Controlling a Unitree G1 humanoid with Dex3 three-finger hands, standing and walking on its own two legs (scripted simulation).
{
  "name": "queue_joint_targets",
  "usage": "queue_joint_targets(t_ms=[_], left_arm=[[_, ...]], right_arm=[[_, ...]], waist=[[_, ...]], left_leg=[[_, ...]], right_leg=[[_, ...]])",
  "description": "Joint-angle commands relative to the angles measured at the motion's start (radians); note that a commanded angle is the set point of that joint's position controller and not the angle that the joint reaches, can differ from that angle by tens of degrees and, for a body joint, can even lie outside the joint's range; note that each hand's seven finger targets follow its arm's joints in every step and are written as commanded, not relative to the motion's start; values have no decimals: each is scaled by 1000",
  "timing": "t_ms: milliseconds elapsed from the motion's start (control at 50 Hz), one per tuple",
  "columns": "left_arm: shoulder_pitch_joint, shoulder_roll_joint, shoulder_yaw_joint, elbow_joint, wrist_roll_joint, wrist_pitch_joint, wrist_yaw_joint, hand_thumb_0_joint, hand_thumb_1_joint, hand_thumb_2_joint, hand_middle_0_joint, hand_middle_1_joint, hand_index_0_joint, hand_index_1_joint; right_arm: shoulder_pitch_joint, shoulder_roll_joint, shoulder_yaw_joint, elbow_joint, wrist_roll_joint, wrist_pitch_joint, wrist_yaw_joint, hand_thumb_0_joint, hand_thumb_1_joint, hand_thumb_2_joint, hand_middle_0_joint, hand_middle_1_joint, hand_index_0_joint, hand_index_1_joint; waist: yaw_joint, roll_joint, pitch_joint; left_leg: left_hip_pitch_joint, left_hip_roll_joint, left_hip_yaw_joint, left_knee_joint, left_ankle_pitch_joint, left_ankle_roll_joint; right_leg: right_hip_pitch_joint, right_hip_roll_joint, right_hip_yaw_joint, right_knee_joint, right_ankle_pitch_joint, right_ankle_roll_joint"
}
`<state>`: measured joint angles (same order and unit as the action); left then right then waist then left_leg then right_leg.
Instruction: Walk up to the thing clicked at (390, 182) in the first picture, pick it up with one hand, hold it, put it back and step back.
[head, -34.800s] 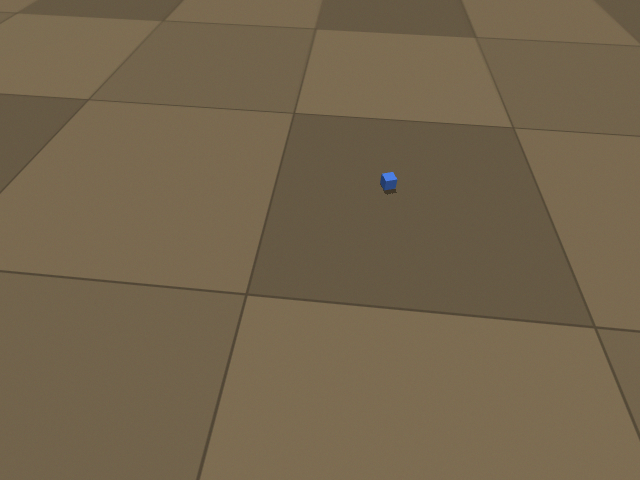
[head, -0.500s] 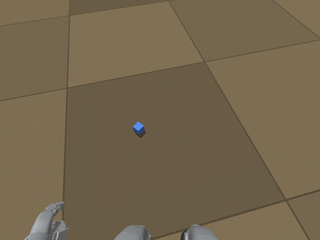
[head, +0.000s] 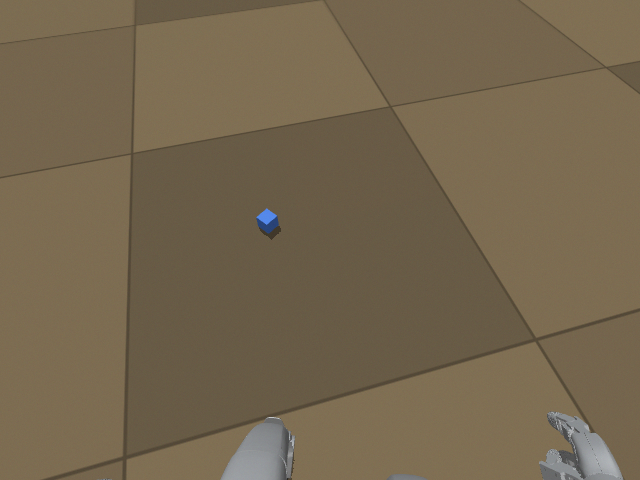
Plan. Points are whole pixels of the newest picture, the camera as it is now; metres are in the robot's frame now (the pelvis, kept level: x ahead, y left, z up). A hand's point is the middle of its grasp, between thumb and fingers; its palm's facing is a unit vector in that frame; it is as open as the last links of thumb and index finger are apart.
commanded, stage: step back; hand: left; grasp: from above
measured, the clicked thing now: (267, 221) +1.01 +0.29 -0.72
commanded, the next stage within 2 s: stand in 1.12 s
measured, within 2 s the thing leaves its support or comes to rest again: neither
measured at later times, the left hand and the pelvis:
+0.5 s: hand out of the picture +0.00 +0.28 -0.12, palm faces +0.06 -0.92 -0.38, open 7.4 cm; pelvis -0.05 +0.00 +0.02, yaw +4 degrees
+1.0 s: hand out of the picture +0.05 +0.29 -0.14, palm faces +0.11 -0.92 -0.37, open 7.4 cm; pelvis +0.00 +0.02 +0.01, yaw +5 degrees
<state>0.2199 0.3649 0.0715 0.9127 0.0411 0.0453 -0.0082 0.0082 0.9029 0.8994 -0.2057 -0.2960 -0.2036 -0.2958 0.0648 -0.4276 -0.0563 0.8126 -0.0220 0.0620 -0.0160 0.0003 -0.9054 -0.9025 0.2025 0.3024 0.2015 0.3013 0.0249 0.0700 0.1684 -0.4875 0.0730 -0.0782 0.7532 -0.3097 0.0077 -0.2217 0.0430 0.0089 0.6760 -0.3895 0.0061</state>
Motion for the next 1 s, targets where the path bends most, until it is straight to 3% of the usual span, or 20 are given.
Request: queue_joint_targets(t_ms=[0,60,160,220,240,280,300,360,440,500,520,540,560,580,660,760,820,860,900,980], left_arm=[[-120,382,92,-139,12,-43,32,0,900,900,-200,-300,-200,-300],[-130,264,74,-120,7,-56,36,0,900,900,-200,-300,-200,-300],[-19,289,88,-95,21,-68,25,0,900,900,-200,-300,-200,-300],[-62,300,79,-94,6,-49,14,0,900,900,-200,-300,-200,-300],[-14,230,57,-90,5,-43,13,0,900,900,-200,-300,-200,-300],[-30,171,39,-98,-18,-48,13,0,900,900,-200,-300,-200,-300],[-142,267,62,-100,-2,-58,12,0,900,900,-200,-300,-200,-300],[-71,232,57,-66,-21,-70,-10,0,900,900,-200,-300,-200,-300],[-64,215,58,-48,-17,-77,-20,0,900,900,-200,-300,-200,-300],[61,200,64,8,-14,-92,-3,0,900,900,-200,-300,-200,-300],[91,218,69,22,-9,-99,7,0,900,900,-200,-300,-200,-300],[116,279,86,23,8,-107,16,0,900,900,-200,-300,-200,-300],[73,344,96,-4,10,-109,17,0,900,900,-200,-300,-200,-300],[-6,361,97,-30,6,-106,15,0,900,900,-200,-300,-200,-300],[-59,269,63,-33,-12,-124,17,0,900,900,-200,-300,-200,-300],[-121,270,50,-37,-14,-116,20,0,900,900,-200,-300,-200,-300],[-114,248,30,-28,-30,-94,22,0,900,900,-200,-300,-200,-300],[-82,201,16,-31,-37,-83,24,0,900,900,-200,-300,-200,-300],[-61,208,21,12,-51,-61,30,0,900,900,-200,-300,-200,-300],[-41,221,16,47,-37,-75,27,0,900,900,-200,-300,-200,-300]], right_arm=[[20,-210,-74,-55,8,-9,-10,0,-900,-900,200,300,200,300],[100,-144,-48,1,9,-24,-1,0,-900,-900,200,300,200,300],[77,-146,-45,8,-10,-58,18,0,-900,-900,200,300,200,300],[194,-133,-55,69,-16,-85,21,0,-900,-900,200,300,200,300],[222,-147,-71,97,-23,-96,15,0,-900,-900,200,300,200,300],[184,-297,-95,69,-37,-103,10,0,-900,-900,200,300,200,300],[180,-339,-103,78,-20,-102,15,0,-900,-900,200,300,200,300],[98,-205,-64,65,-27,-114,16,0,-900,-900,200,300,200,300],[150,-224,-73,77,-20,-111,23,0,-900,-900,200,300,200,300],[100,-175,-55,64,-7,-88,21,0,-900,-900,200,300,200,300],[139,-116,-34,65,-1,-83,19,0,-900,-900,200,300,200,300],[153,-60,-14,44,5,-85,16,0,-900,-900,200,300,200,300],[149,-77,-20,38,-2,-79,7,0,-900,-900,200,300,200,300],[165,-158,-46,61,-5,-76,0,0,-900,-900,200,300,200,300],[214,-145,-46,114,0,-84,10,0,-900,-900,200,300,200,300],[207,-114,-36,127,-2,-78,16,0,-900,-900,200,300,200,300],[199,-110,-37,149,-4,-85,7,0,-900,-900,200,300,200,300],[173,-170,-48,140,-12,-93,-4,0,-900,-900,200,300,200,300],[45,-244,-48,111,0,-92,-2,0,-900,-900,200,300,200,300],[-9,-172,-23,128,4,-88,-3,0,-900,-900,200,300,200,300]], waist=[[-3,-280,-35],[-36,-182,-81],[51,-292,-133],[-21,-270,-175],[-19,-145,-196],[-22,104,-128],[-72,90,-21],[-9,61,9],[-39,114,-56],[42,65,-134],[48,-36,-172],[54,-216,-177],[50,-231,-153],[31,-165,-89],[-12,-136,-74],[-21,-223,-134],[-39,-187,-169],[-25,-59,-218],[5,77,-215],[21,46,-228]], left_leg=[[82,-91,-135,411,-214,-12],[1,-170,-78,411,-96,-17],[-32,-81,12,11,-223,-38],[307,-83,70,-428,-98,8],[441,-85,7,-476,-49,11],[441,246,-540,-569,-492,170],[209,309,-608,-604,-598,256],[252,137,-262,-521,-277,166],[205,122,-195,-476,-235,156],[110,67,-83,-263,-121,104],[51,21,-35,-125,-97,81],[-95,-98,18,97,-185,43],[-151,-124,-4,231,-288,17],[-90,-75,-57,277,-295,16],[5,-40,-79,197,-137,10],[187,-38,57,-55,-95,-13],[304,-79,99,-244,127,-2],[328,54,-62,-280,366,52],[145,225,-268,-356,235,204],[180,107,-95,-273,309,87]], right_leg=[[-421,-457,544,-460,-224,-275],[-183,-228,200,-299,-3,-167],[76,-271,288,-329,-328,-186],[-54,-261,204,-210,-193,-150],[-125,-195,126,-45,-100,-112],[-477,-45,-46,226,-142,-16],[-383,-120,61,250,-159,-24],[-319,-106,34,170,-33,-32],[-147,-66,-37,30,-15,-23],[132,-24,-64,-203,124,-33],[230,-48,-4,-241,106,-34],[288,-223,294,-341,-27,-90],[184,-417,545,-457,-259,-185],[22,-480,605,-486,-389,-262],[-34,-320,290,-396,-18,-183],[-93,-307,134,-287,283,-181],[-97,-244,65,-124,447,-120],[-101,-172,17,-11,402,-57],[3,-59,-29,71,-57,-24],[68,-115,18,-106,225,-43]])
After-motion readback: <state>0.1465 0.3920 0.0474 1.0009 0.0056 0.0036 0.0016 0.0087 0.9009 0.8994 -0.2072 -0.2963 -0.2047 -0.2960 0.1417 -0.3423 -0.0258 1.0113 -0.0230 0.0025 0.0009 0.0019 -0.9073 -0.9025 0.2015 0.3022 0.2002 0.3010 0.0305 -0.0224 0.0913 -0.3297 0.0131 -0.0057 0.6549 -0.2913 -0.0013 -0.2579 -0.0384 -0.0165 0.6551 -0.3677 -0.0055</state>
